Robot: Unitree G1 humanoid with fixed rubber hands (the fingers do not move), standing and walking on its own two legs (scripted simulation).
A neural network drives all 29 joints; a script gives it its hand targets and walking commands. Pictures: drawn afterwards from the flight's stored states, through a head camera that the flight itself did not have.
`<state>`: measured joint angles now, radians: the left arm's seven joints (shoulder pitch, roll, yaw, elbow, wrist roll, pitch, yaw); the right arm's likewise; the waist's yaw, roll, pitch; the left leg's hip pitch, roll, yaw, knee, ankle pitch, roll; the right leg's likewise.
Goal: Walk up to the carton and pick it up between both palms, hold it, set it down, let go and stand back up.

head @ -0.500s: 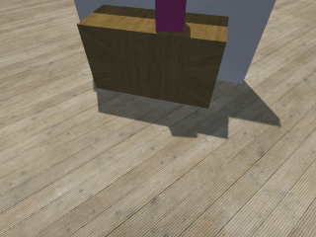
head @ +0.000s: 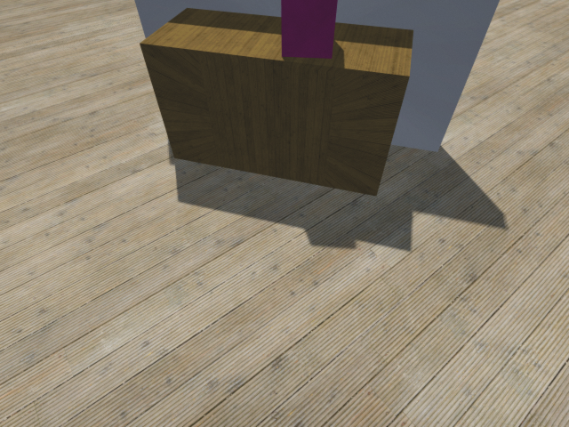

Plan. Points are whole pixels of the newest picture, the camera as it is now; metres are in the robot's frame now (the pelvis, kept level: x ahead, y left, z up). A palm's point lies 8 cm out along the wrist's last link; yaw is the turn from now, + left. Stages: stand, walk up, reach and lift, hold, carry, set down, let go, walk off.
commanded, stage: stand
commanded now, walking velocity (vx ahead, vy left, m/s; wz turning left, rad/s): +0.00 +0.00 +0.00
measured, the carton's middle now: (309, 13) +1.55 -0.13 -0.02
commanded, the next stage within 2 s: walk up in 0.52 s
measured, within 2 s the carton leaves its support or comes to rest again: neither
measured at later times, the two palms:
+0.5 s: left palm out of the picture +0.05 +0.27 -0.12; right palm out of the picture +0.05 -0.27 -0.13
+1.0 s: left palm out of the picture +0.08 +0.32 -0.13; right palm out of the picture +0.09 -0.28 -0.11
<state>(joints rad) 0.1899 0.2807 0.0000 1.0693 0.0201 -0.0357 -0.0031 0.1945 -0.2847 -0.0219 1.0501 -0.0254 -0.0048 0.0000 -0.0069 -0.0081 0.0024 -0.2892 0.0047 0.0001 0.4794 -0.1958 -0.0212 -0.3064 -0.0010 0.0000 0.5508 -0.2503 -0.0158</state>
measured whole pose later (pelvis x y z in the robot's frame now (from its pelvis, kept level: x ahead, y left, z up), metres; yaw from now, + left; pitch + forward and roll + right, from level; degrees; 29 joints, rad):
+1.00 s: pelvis +0.03 +0.04 +0.00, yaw +0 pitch +1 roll -1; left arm 0.21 0.33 0.00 1.05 0.02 -0.04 -0.05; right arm 0.20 -0.39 -0.09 1.05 -0.03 -0.06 0.03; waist 0.01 0.03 -0.01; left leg -0.33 0.00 0.01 0.57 -0.24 0.03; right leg -0.29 0.00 0.01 0.60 -0.35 -0.02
